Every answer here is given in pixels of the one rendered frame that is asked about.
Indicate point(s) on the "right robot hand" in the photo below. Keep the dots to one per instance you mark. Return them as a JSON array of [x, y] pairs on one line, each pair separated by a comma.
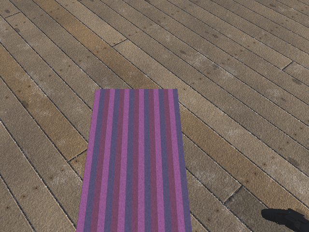
[[290, 218]]

